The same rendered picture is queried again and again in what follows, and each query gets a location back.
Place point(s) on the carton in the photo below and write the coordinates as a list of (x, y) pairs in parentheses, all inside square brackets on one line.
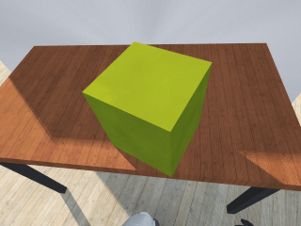
[(149, 103)]

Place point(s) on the left robot thigh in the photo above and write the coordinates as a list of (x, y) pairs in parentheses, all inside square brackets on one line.
[(139, 220)]

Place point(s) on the robot left shin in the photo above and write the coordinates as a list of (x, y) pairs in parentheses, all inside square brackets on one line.
[(145, 213)]

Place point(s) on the table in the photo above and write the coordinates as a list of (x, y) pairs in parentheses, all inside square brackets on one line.
[(248, 133)]

